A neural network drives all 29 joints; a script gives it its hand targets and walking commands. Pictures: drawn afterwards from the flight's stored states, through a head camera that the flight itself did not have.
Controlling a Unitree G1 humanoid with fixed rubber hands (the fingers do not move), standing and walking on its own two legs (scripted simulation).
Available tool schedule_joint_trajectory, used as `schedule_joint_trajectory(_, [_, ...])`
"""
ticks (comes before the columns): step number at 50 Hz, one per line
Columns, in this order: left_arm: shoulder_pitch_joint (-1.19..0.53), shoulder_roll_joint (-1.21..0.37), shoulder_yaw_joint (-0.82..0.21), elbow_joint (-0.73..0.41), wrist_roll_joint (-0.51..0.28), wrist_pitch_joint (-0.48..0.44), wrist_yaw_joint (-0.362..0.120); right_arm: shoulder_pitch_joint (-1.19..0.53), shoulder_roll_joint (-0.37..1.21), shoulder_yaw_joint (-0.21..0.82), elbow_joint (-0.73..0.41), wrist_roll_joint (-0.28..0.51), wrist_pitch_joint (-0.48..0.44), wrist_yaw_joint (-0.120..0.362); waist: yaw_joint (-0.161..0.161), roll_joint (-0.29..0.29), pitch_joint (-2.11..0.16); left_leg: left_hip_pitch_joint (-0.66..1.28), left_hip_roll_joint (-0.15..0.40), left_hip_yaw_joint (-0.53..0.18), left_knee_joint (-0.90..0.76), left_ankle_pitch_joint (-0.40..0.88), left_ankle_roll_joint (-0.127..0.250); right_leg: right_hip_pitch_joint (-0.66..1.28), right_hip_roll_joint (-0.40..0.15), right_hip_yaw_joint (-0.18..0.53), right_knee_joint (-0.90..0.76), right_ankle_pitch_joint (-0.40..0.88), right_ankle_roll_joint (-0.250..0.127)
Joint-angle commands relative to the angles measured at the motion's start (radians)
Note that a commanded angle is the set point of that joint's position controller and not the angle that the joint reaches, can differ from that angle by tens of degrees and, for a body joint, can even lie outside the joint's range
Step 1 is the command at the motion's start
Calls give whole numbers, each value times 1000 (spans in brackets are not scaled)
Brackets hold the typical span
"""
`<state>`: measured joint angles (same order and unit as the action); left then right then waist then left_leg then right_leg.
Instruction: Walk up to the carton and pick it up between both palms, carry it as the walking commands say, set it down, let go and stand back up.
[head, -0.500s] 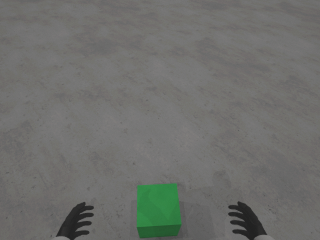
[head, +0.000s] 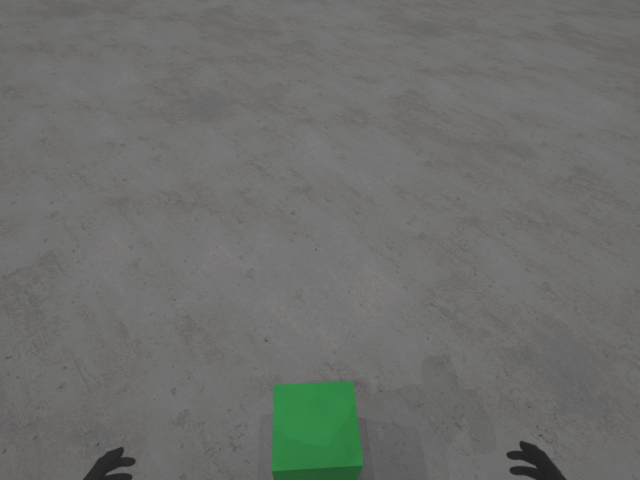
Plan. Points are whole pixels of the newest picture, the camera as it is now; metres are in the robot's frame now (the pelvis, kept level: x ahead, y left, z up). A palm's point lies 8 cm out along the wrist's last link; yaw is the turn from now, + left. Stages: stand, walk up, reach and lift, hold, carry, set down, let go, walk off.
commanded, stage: stand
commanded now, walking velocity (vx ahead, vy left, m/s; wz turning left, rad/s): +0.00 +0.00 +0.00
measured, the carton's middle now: (314, 438) +0.38 +0.00 -0.65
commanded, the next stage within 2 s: none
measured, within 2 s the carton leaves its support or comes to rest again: neither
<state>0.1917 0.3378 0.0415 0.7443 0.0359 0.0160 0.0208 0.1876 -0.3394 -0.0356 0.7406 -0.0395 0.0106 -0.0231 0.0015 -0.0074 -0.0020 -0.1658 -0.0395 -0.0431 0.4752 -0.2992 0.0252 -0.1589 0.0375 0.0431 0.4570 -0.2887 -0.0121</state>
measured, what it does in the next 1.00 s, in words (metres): stands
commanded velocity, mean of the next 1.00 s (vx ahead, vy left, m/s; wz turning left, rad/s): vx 0.00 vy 0.00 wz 0.00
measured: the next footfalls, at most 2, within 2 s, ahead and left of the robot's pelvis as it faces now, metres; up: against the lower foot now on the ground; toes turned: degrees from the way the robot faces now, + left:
none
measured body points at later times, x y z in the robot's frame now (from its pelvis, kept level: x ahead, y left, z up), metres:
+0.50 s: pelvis +0.00 +0.00 +0.01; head -0.01 +0.01 +0.45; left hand +0.12 +0.30 -0.11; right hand +0.11 -0.30 -0.10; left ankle -0.03 +0.10 -0.74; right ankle -0.03 -0.11 -0.74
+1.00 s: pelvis -0.02 +0.00 +0.01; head -0.03 +0.01 +0.46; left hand +0.08 +0.31 -0.11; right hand +0.08 -0.31 -0.10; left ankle -0.03 +0.10 -0.74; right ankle -0.03 -0.11 -0.74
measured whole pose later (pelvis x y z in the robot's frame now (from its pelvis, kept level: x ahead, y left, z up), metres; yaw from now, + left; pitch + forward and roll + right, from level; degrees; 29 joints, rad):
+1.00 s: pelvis -0.02 +0.00 +0.01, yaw +0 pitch -2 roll +0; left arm 0.15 0.38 0.01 1.00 0.02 -0.01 0.02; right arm 0.14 -0.38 -0.01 1.00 -0.02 -0.01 -0.02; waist 0.00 -0.01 0.02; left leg -0.10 -0.04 -0.04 0.35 -0.21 0.03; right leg -0.10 0.03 0.05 0.34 -0.20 -0.01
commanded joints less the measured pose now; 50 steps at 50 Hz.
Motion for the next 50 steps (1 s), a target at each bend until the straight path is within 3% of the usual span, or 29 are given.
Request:
schedule_joint_trajectory(1, [-36, 140, 27, -38, -2, -20, 5, -30, -147, -30, -36, 1, -18, -5, -2, 18, -46, 13, 111, -87, -62, 330, -19, 29, -100, 79, -49, 284, 7])
schedule_joint_trajectory(13, [-56, 158, 12, 50, -6, -27, 7, -44, -169, -18, 51, 10, -25, -8, -2, 10, -39, 40, 121, -92, -91, 370, -16, 54, -113, 86, -71, 318, 4])
schedule_joint_trajectory(35, [-77, 187, -1, 163, -11, -32, 2, -72, -197, -8, 173, 16, -32, -3, -1, 8, 2, 42, 132, -104, -169, 244, -5, 51, -129, 106, -145, 220, -1])
schedule_joint_trajectory(50, [-80, 201, -7, 209, -15, -35, -1, -82, -209, -2, 220, 20, -33, 1, -1, 7, 7, 47, 137, -110, -188, 224, 0, 51, -134, 110, -165, 205, -4])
